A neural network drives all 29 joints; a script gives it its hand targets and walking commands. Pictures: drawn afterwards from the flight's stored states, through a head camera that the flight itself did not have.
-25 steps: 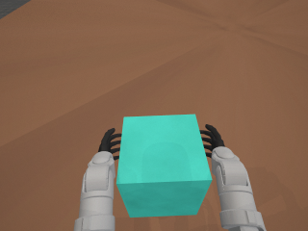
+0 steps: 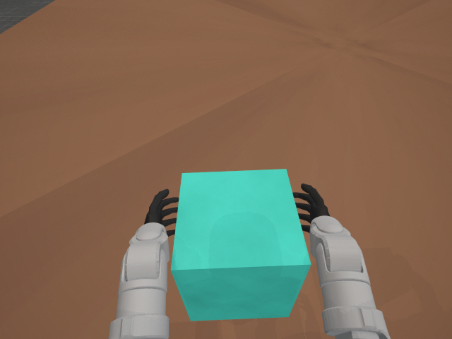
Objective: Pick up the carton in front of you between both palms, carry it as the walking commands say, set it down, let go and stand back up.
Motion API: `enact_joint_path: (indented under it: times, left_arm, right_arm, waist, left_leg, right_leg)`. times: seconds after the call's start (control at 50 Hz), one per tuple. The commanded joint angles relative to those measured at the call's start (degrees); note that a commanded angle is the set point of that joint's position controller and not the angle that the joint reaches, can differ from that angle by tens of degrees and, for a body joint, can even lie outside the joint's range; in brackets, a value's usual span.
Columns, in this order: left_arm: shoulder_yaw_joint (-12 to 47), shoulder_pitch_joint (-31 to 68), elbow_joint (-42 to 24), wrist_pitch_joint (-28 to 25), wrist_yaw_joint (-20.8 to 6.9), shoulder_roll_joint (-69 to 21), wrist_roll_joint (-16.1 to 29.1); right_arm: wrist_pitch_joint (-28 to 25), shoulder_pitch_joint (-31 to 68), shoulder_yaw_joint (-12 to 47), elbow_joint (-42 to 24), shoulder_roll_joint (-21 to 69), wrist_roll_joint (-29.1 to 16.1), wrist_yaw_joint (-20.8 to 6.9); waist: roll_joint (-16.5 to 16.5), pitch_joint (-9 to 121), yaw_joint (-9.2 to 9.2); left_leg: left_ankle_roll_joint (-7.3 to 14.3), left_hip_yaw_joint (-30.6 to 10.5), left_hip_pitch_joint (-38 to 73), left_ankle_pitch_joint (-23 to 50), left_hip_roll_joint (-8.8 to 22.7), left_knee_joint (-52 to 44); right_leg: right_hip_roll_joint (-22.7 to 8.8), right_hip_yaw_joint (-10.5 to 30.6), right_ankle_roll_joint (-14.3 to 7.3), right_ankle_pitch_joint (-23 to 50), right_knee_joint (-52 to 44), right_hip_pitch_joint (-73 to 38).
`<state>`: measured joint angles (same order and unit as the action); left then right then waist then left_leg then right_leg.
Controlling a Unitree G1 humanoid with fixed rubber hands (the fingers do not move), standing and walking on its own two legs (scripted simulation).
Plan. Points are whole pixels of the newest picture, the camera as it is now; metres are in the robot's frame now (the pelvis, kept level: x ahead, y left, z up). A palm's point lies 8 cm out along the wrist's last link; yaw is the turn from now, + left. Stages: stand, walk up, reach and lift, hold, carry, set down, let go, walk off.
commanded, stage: carry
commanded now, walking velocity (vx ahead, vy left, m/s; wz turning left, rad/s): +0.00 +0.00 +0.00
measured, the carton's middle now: (236, 247) +0.30 +0.00 -0.05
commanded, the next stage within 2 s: hold in 0.54 s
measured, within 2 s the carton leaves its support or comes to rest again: neither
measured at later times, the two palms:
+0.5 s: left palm (160, 232) +0.29 +0.14 +0.04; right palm (324, 225) +0.29 -0.16 +0.04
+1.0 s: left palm (178, 220) +0.31 +0.11 +0.03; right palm (341, 235) +0.27 -0.18 +0.04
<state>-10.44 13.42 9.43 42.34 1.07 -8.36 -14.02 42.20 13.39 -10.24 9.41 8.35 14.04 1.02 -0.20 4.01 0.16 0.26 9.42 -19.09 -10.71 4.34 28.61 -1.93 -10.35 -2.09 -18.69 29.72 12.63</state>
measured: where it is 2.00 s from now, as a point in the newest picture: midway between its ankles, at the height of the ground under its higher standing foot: outside the picture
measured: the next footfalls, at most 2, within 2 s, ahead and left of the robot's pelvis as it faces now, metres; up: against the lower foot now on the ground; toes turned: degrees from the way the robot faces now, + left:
none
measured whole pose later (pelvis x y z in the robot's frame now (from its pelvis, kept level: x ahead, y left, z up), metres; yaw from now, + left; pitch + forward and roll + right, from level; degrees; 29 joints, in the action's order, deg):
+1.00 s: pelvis -0.03 +0.03 +0.00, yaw -14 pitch -6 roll +0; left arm -26.7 29.0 26.2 35.9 0.4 -13.4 -24.1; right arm 34.1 31.1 -23.9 32.1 7.4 21.9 -3.2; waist -0.5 -5.6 -2.9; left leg -0.9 -4.4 -10.9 -11.7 -1.4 28.8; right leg 2.5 5.2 -0.5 -14.5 30.6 9.8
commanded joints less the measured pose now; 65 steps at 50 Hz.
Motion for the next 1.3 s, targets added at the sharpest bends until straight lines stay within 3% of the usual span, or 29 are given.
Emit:
enact_joint_path:
  times: [0.0,0.52,0.54,0.58,0.62,0.66,0.7,0.76,0.82,0.86,0.92,0.98,1.02,1.06,1.14,1.22,1.28]
  left_arm:
    - [31.44,25.51,-3.15,-1.97,-12.14,-50.21,13.95]
    - [31.3,25.9,-2.61,-2.05,-12.42,-50.66,14.06]
    - [29.75,19.81,-4.28,-2.04,-12.57,-51.6,13.46]
    - [29.35,20.64,-5.32,-3.27,-12.03,-50.06,12.81]
    - [29.89,23.23,-6.63,-3.73,-12.75,-49.94,13.61]
    - [31.81,28.08,-6.58,-4.39,-13.87,-49.96,15.03]
    - [32.49,30.07,-5.62,-4.55,-14.22,-50.87,14.96]
    - [26.58,27.28,1.81,-4.02,-13.59,-51.24,10.62]
    - [13.39,31.43,15.67,-4.97,-12.93,-51.17,3.82]
    - [9.16,38.28,19.6,-6.83,-12.64,-52.52,2.14]
    - [5.78,47.14,21.77,-8.7,-11.33,-51.19,0.47]
    - [-1.45,49.77,24.44,-11.12,-8.97,-44.88,-4.39]
    - [-5.25,49.12,24.97,-13.63,-7.79,-40.5,-6.98]
    - [-6.51,48.61,24.96,-16.96,-7.11,-38.07,-7.79]
    - [-3.61,48.38,24.73,-24.5,-6.65,-40.43,-5.99]
    - [5.2,51.58,24.83,-31.6,-6.51,-46.28,-1.53]
    - [13.33,55.5,22.42,-34.09,-6.29,-51.06,1.74]
  right_arm:
    - [-2.08,25.66,31.76,-3.29,50.0,-14.11,-12.26]
    - [-2.14,26.02,31.69,-2.71,50.49,-14.08,-12.4]
    - [-2.73,20.86,30.3,-0.55,52.84,-13.99,-12.7]
    - [-4.02,22.28,29.62,-2.38,51.32,-13.1,-12.36]
    - [-4.54,19.92,26.91,-0.8,48.61,-9.82,-11.54]
    - [-5.33,20.68,24.63,1.81,49.05,-8.78,-11.4]
    - [-5.59,24.94,26.42,0.9,50.96,-10.99,-12.2]
    - [-4.57,33.0,29.73,2.08,52.28,-13.4,-14.1]
    - [-5.53,44.66,23.71,12.47,50.04,-10.43,-16.99]
    - [-7.91,50.07,18.46,18.65,48.65,-7.97,-18.43]
    - [-11.72,52.66,8.98,26.93,45.94,-3.09,-18.18]
    - [-14.64,49.36,-4.2,35.63,39.31,5.08,-16.13]
    - [-16.96,47.3,-10.09,37.69,33.69,9.3,-14.82]
    - [-20.13,47.6,-11.68,36.93,30.48,11.06,-13.87]
    - [-27.54,51.31,-6.47,35.36,30.85,9.28,-13.25]
    - [-34.29,55.24,3.4,34.22,37.32,4.25,-13.48]
    - [-36.24,58.2,11.4,30.8,41.99,-0.3,-13.69]
  waist:
    - [-0.01,14.9,-0.09]
    - [-0.17,14.88,-0.14]
    - [-5.05,7.92,-0.64]
    - [-3.67,12.16,-0.81]
    - [-2.7,12.3,1.09]
    - [-2.65,11.54,3.27]
    - [-0.69,11.46,1.9]
    - [-1.86,8.49,-3.04]
    - [-3.11,-0.76,-6.25]
    - [-2.37,-1.05,-6.59]
    - [0.26,0.49,-4.5]
    - [2.44,-2.64,-1.92]
    - [2.77,-1.2,-0.92]
    - [2.98,2.94,-0.72]
    - [2.08,13.3,-1.23]
    - [0.14,27.06,-0.57]
    - [-0.74,43.55,-0.84]
  left_leg:
    - [0.75,-5.67,8.67,11.61,5.27,-1.86]
    - [0.28,-5.24,8.16,10.32,5.15,-1.63]
    - [1.65,-12.55,21.25,17.64,-10.78,-2.9]
    - [1.88,-13.83,21.36,19.25,-9.94,-3.31]
    - [0.9,-14.19,16.39,19.4,-10.05,-4.79]
    - [0.12,-14.38,15.82,15.31,-10.09,-5.72]
    - [-0.47,-13.61,13.97,12.13,-10.86,-6.21]
    - [-0.02,-12.63,12.12,5.55,-11.43,-7.16]
    - [0.88,-11.72,9.47,-4.84,-10.75,-6.58]
    - [0.78,-11.41,10.22,-8.23,-10.21,-5.51]
    - [0.36,-12.47,10.88,-11.69,-9.05,-4.62]
    - [-0.98,-12.39,8.16,-14.03,-9.07,-2.06]
    - [-2.01,-12.02,5.79,-11.41,-9.38,0.04]
    - [-2.54,-11.79,2.7,-6.67,-9.88,2.99]
    - [-3.27,-12.19,-2.66,2.23,-10.55,10.47]
    - [-3.25,-12.89,-5.34,10.35,-10.34,18.33]
    - [-2.86,-12.89,-5.63,16.98,-10.8,24.12]
  right_leg:
    - [-7.63,6.71,0.06,14.9,-5.27,-1.58]
    - [-7.69,6.73,-0.41,15.41,-5.32,-0.95]
    - [2.94,17.67,0.47,32.52,-9.41,-2.04]
    - [3.07,19.43,1.15,38.07,-7.68,-6.53]
    - [3.71,18.99,1.38,37.23,-7.86,-14.56]
    - [4.11,17.85,1.32,29.97,-9.41,-15.32]
    - [4.08,16.92,1.33,27.47,-9.67,-16.9]
    - [3.97,16.42,3.02,19.71,-10.33,-13.8]
    - [4.2,15.59,3.28,-0.5,-11.07,-4.81]
    - [4.58,15.13,2.55,-7.49,-10.1,-1.13]
    - [6.19,14.39,0.67,-6.55,-5.88,2.62]
    - [7.43,13.83,-0.78,-7.03,-1.97,10.56]
    - [8.12,13.14,-0.7,-4.71,0.72,14.35]
    - [8.4,13.0,-0.47,-1.34,3.76,17.3]
    - [9.45,12.09,-0.08,3.4,10.68,25.98]
    - [10.67,11.79,0.63,6.89,17.28,34.05]
    - [11.37,11.17,1.48,11.33,22.67,35.92]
